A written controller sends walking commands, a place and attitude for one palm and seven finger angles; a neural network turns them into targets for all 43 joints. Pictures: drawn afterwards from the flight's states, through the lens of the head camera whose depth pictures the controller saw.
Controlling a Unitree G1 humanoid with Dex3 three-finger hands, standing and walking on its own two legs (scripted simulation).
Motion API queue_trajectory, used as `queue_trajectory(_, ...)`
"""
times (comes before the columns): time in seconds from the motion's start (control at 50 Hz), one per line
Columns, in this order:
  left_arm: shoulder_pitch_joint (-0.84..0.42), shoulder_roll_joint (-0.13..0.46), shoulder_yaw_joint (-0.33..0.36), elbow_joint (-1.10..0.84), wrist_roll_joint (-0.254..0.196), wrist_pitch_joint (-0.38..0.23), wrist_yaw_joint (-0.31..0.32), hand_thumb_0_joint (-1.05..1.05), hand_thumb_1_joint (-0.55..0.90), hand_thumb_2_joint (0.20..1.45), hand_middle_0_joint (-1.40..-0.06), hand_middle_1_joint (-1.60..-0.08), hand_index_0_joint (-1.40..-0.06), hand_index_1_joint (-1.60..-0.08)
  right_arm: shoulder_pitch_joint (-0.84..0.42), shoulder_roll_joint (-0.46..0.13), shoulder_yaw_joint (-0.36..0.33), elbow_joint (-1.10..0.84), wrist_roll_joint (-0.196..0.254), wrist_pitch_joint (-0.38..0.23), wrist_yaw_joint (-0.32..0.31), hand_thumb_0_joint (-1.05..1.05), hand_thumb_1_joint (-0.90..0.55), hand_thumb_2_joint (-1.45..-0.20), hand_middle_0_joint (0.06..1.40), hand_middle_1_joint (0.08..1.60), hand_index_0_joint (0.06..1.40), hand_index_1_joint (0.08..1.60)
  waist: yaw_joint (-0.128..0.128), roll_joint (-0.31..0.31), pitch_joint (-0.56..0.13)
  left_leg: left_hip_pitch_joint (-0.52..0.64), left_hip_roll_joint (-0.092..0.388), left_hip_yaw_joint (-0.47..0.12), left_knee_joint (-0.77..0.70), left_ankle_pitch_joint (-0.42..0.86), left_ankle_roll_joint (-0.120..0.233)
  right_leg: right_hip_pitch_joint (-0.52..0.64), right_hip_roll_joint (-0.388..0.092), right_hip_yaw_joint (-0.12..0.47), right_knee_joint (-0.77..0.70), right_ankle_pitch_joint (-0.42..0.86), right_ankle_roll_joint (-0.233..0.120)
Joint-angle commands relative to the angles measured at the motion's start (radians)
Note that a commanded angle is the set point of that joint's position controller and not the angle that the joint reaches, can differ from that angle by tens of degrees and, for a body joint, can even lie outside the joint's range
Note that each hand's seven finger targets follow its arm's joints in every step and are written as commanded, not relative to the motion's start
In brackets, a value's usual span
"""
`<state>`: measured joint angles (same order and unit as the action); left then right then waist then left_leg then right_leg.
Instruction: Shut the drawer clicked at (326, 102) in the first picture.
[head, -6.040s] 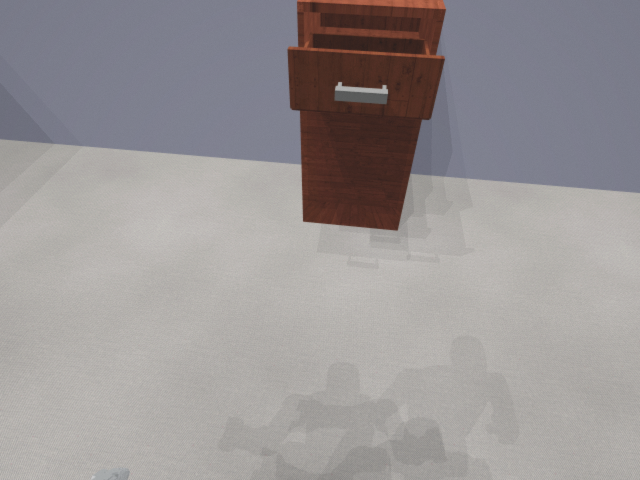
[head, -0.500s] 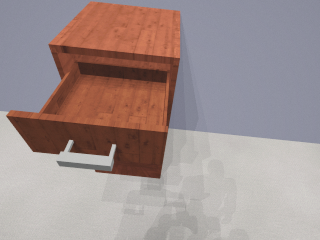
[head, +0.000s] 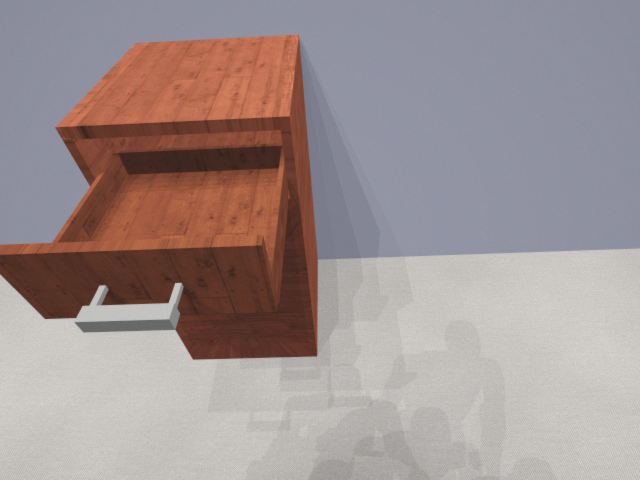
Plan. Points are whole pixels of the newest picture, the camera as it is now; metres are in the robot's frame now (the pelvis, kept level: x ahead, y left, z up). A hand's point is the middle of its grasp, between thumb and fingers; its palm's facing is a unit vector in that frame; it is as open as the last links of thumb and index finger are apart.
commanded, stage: come to a stop and stand still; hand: left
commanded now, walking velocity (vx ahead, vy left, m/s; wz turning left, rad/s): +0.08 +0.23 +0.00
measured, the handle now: (134, 304) +0.34 +0.30 +0.02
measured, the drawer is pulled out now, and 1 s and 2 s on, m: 0.30 0.30 0.30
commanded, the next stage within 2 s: look again from close up in 0.88 s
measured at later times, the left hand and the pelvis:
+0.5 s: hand out of the picture -0.05 +0.21 -0.19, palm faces +0.16 -0.97 -0.19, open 7.3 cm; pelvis +0.00 +0.04 -0.01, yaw +2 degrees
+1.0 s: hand out of the picture -0.01 +0.24 -0.18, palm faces +0.04 -0.98 -0.21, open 7.3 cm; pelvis -0.01 +0.06 +0.00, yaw +1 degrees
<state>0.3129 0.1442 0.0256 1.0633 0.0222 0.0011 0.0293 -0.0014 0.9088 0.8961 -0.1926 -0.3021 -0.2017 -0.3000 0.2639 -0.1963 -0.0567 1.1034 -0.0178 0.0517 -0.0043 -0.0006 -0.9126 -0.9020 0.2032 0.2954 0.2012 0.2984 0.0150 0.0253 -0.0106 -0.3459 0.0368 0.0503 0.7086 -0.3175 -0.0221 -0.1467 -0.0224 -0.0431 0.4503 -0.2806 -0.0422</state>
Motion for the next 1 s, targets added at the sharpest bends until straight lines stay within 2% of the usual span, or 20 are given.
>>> queue_trajectory(0.0, 0.038, 0.165, 0.037, -0.042, -0.003, -0.028, 0.005, 0.0, 0.9, 0.9, -0.2, -0.3, -0.2, -0.3, -0.001, -0.039, -0.005, -0.048, -0.003, -0.034, 0.006, 0.0, -0.9, -0.9, 0.2, 0.3, 0.2, 0.3, 0.014, -0.109, 0.15, -0.13, 0.014, -0.029, 0.117, 0.019, -0.009, -0.028, -0.262, 0.223, -0.268, 0.022, -0.077)
queue_trajectory(0.12, 0.128, 0.161, 0.053, -0.013, 0.0, -0.028, 0.023, 0.0, 0.9, 0.9, -0.2, -0.3, -0.2, -0.3, -0.023, -0.053, -0.007, -0.086, -0.002, -0.024, -0.006, 0.0, -0.9, -0.9, 0.2, 0.3, 0.2, 0.3, 0.049, -0.133, 0.048, -0.208, 0.017, -0.058, 0.177, -0.048, -0.031, 0.176, -0.323, 0.242, -0.163, 0.43, -0.133)
queue_trajectory(0.14, 0.132, 0.159, 0.054, -0.011, 0.0, -0.026, 0.024, 0.0, 0.9, 0.9, -0.2, -0.3, -0.2, -0.3, -0.023, -0.053, -0.007, -0.091, 0.001, -0.023, -0.007, 0.0, -0.9, -0.9, 0.2, 0.3, 0.2, 0.3, 0.051, -0.169, 0.039, -0.208, 0.016, -0.053, 0.171, -0.06, -0.031, 0.192, -0.321, 0.225, -0.152, 0.469, -0.136)
queue_trajectory(0.2, 0.136, 0.15, 0.051, -0.001, 0.005, -0.025, 0.025, 0.0, 0.9, 0.9, -0.2, -0.3, -0.2, -0.3, -0.047, -0.038, -0.002, -0.1, 0.006, -0.024, -0.009, 0.0, -0.9, -0.9, 0.2, 0.3, 0.2, 0.3, 0.051, -0.173, 0.031, -0.148, 0.009, -0.045, 0.096, -0.084, -0.029, 0.164, -0.313, 0.23, -0.141, 0.506, -0.142)
queue_trajectory(0.26, 0.081, 0.158, 0.049, -0.003, 0.011, -0.02, 0.019, 0.0, 0.9, 0.9, -0.2, -0.3, -0.2, -0.3, -0.034, -0.019, 0.004, -0.093, 0.015, -0.031, -0.01, 0.0, -0.9, -0.9, 0.2, 0.3, 0.2, 0.3, 0.028, -0.205, 0.045, -0.01, -0.002, -0.022, -0.038, -0.077, -0.019, 0.051, -0.289, 0.193, -0.141, 0.455, -0.124)
queue_trajectory(0.32, 0.035, 0.143, 0.038, 0.012, -0.001, -0.012, 0.013, 0.0, 0.9, 0.9, -0.2, -0.3, -0.2, -0.3, 0.033, -0.008, 0.011, -0.055, 0.016, -0.045, -0.017, 0.0, -0.9, -0.9, 0.2, 0.3, 0.2, 0.3, -0.016, -0.186, 0.05, 0.231, -0.02, 0.01, -0.289, 0.149, -0.012, -0.104, -0.197, 0.12, -0.086, 0.277, -0.043)
queue_trajectory(0.34, 0.037, 0.121, 0.032, 0.011, -0.001, -0.009, 0.011, 0.0, 0.9, 0.9, -0.2, -0.3, -0.2, -0.3, 0.063, -0.033, 0.009, -0.041, 0.016, -0.056, -0.02, 0.0, -0.9, -0.9, 0.2, 0.3, 0.2, 0.3, -0.022, -0.126, 0.041, 0.288, 0.019, -0.015, -0.323, 0.209, -0.003, -0.133, -0.151, 0.094, -0.034, 0.206, -0.014)
queue_trajectory(0.36, 0.067, 0.086, 0.025, 0.014, -0.005, -0.005, 0.01, 0.0, 0.9, 0.9, -0.2, -0.3, -0.2, -0.3, 0.064, -0.074, 0.003, -0.042, 0.01, -0.066, -0.024, 0.0, -0.9, -0.9, 0.2, 0.3, 0.2, 0.3, -0.011, -0.011, 0.014, 0.319, 0.11, -0.107, -0.325, 0.33, 0.031, -0.172, -0.096, 0.058, 0.01, 0.1, 0.018)
queue_trajectory(0.38, 0.08, 0.059, 0.017, 0.017, -0.006, -0.002, 0.013, 0.0, 0.9, 0.9, -0.2, -0.3, -0.2, -0.3, 0.046, -0.11, 0.002, -0.048, 0.008, -0.065, -0.029, 0.0, -0.9, -0.9, 0.2, 0.3, 0.2, 0.3, 0.0, 0.067, 0.029, 0.255, 0.188, -0.177, -0.35, 0.363, 0.081, -0.147, -0.066, 0.019, 0.009, -0.017, 0.043)
queue_trajectory(0.4, 0.085, 0.047, 0.014, 0.024, -0.002, 0.0, 0.015, 0.0, 0.9, 0.9, -0.2, -0.3, -0.2, -0.3, 0.013, -0.117, 0.003, -0.052, 0.005, -0.058, -0.029, 0.0, -0.9, -0.9, 0.2, 0.3, 0.2, 0.3, 0.013, 0.045, 0.063, 0.177, 0.199, -0.162, -0.365, 0.276, 0.094, -0.113, -0.058, 0.009, -0.011, -0.05, 0.049)
queue_trajectory(0.42, 0.085, 0.044, 0.012, 0.026, 0.0, -0.003, 0.012, 0.0, 0.9, 0.9, -0.2, -0.3, -0.2, -0.3, -0.009, -0.103, 0.009, -0.057, 0.005, -0.057, -0.033, 0.0, -0.9, -0.9, 0.2, 0.3, 0.2, 0.3, 0.018, -0.028, 0.111, 0.139, 0.162, -0.127, -0.345, 0.243, 0.079, -0.123, -0.053, 0.026, -0.048, 0.017, 0.048)
queue_trajectory(0.44, 0.072, 0.05, 0.01, 0.041, 0.0, 0.003, 0.011, 0.0, 0.9, 0.9, -0.2, -0.3, -0.2, -0.3, -0.009, -0.094, 0.011, -0.045, 0.006, -0.063, -0.034, 0.0, -0.9, -0.9, 0.2, 0.3, 0.2, 0.3, 0.009, 0.058, 0.115, 0.148, 0.144, -0.13, -0.367, 0.284, 0.07, -0.114, -0.067, 0.016, -0.034, 0.06, 0.05)
queue_trajectory(0.46, 0.06, 0.064, 0.009, 0.046, -0.003, 0.005, 0.01, 0.0, 0.9, 0.9, -0.2, -0.3, -0.2, -0.3, -0.007, -0.079, 0.02, -0.04, 0.009, -0.065, -0.036, 0.0, -0.9, -0.9, 0.2, 0.3, 0.2, 0.3, 0.008, 0.093, 0.107, 0.149, 0.138, -0.133, -0.39, 0.315, 0.073, -0.08, -0.071, 0.007, -0.026, 0.075, 0.058)
queue_trajectory(0.48, 0.063, 0.069, 0.007, 0.05, -0.005, 0.004, 0.009, 0.0, 0.9, 0.9, -0.2, -0.3, -0.2, -0.3, -0.01, -0.077, 0.023, -0.037, 0.01, -0.065, -0.037, 0.0, -0.9, -0.9, 0.2, 0.3, 0.2, 0.3, 0.011, 0.098, 0.1, 0.153, 0.133, -0.119, -0.387, 0.341, 0.07, -0.063, -0.069, 0.014, -0.03, 0.09, 0.059)
queue_trajectory(0.52, 0.07, 0.078, 0.004, 0.062, -0.004, 0.0, 0.008, 0.0, 0.9, 0.9, -0.2, -0.3, -0.2, -0.3, -0.015, -0.064, 0.026, -0.036, 0.012, -0.068, -0.038, 0.0, -0.9, -0.9, 0.2, 0.3, 0.2, 0.3, 0.01, 0.054, 0.081, 0.176, 0.106, -0.091, -0.364, 0.355, 0.057, -0.045, -0.083, 0.028, -0.063, 0.143, 0.057)
queue_trajectory(0.64, 0.04, 0.094, 0.002, 0.06, -0.003, 0.0, 0.007, 0.0, 0.9, 0.9, -0.2, -0.3, -0.2, -0.3, -0.001, -0.061, 0.028, -0.025, 0.013, -0.072, -0.036, 0.0, -0.9, -0.9, 0.2, 0.3, 0.2, 0.3, 0.003, -0.001, 0.075, 0.185, 0.094, -0.086, -0.388, 0.303, 0.043, -0.027, -0.09, 0.026, -0.088, 0.147, 0.062)
queue_trajectory(0.8, 0.028, 0.095, -0.002, 0.061, -0.005, 0.0, 0.008, 0.0, 0.9, 0.9, -0.2, -0.3, -0.2, -0.3, 0.019, -0.06, 0.033, -0.008, 0.01, -0.079, -0.033, 0.0, -0.9, -0.9, 0.2, 0.3, 0.2, 0.3, 0.006, 0.011, 0.073, 0.171, 0.087, -0.09, -0.427, 0.251, 0.039, -0.008, -0.097, 0.026, -0.093, 0.148, 0.064)
queue_trajectory(0.94, 0.035, 0.098, -0.002, 0.062, -0.008, -0.004, 0.009, 0.0, 0.9, 0.9, -0.2, -0.3, -0.2, -0.3, 0.066, -0.052, 0.032, 0.017, 0.013, -0.079, -0.032, 0.0, -0.9, -0.9, 0.2, 0.3, 0.2, 0.3, 0.003, -0.028, 0.079, 0.177, 0.079, -0.075, -0.418, 0.247, 0.04, -0.004, -0.097, 0.029, -0.107, 0.152, 0.059)
queue_trajectory(0.96, 0.057, 0.118, -0.026, 0.069, 0.006, -0.031, 0.047, 0.0, 0.9, 0.9, -0.2, -0.3, -0.2, -0.3, 0.003, -0.097, 0.042, -0.054, 0.016, -0.092, -0.015, 0.0, -0.9, -0.9, 0.2, 0.3, 0.2, 0.3, 0.009, -0.006, 0.114, 0.101, 0.089, -0.051, -0.22, 0.381, 0.019, -0.06, -0.127, 0.082, -0.087, 0.301, 0.039)
queue_trajectory(0.98, 0.017, 0.152, -0.013, 0.022, -0.004, -0.035, 0.036, 0.0, 0.9, 0.9, -0.2, -0.3, -0.2, -0.3, 0.064, -0.052, 0.04, -0.067, 0.006, -0.083, -0.009, 0.0, -0.9, -0.9, 0.2, 0.3, 0.2, 0.3, -0.031, 0.022, 0.062, 0.108, 0.054, -0.065, -0.279, 0.148, 0.022, -0.057, -0.123, 0.062, -0.052, 0.057, 0.017)
